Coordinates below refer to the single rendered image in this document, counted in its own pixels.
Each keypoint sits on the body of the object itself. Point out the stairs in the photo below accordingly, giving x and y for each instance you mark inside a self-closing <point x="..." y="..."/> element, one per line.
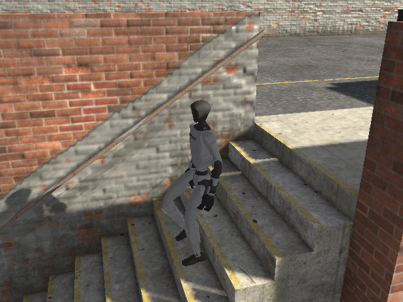
<point x="279" y="231"/>

